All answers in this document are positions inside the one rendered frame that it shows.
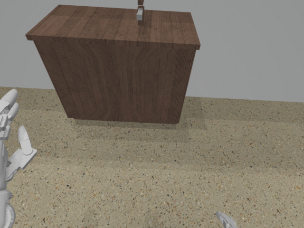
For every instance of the counter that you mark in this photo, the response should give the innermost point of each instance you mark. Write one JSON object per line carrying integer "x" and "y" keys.
{"x": 106, "y": 65}

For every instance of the tap lever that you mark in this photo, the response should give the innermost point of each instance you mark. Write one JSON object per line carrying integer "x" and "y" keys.
{"x": 139, "y": 14}

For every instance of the robot left hand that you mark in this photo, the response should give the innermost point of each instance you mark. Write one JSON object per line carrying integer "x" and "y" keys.
{"x": 21, "y": 157}

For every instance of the robot right hand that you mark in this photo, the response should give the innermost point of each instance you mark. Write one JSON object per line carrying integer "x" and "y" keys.
{"x": 227, "y": 222}

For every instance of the robot left forearm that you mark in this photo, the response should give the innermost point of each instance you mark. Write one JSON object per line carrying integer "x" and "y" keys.
{"x": 7, "y": 212}

